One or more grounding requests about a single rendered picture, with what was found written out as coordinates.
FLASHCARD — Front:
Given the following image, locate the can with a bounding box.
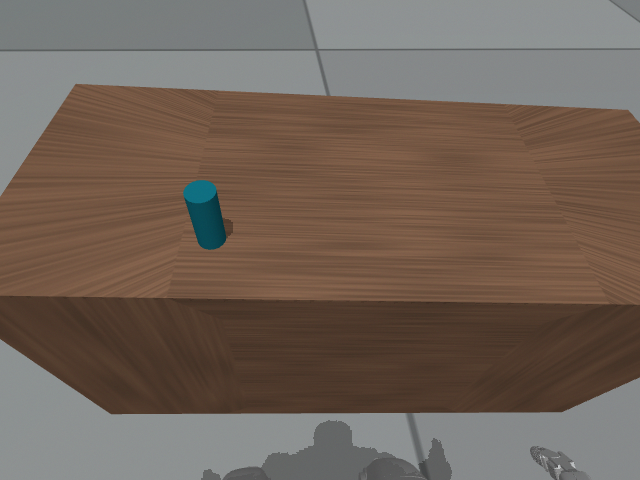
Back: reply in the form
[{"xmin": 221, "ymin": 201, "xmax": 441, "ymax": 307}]
[{"xmin": 183, "ymin": 180, "xmax": 226, "ymax": 250}]

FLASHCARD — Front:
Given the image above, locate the right robot hand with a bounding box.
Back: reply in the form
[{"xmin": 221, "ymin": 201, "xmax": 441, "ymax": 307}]
[{"xmin": 530, "ymin": 446, "xmax": 592, "ymax": 480}]

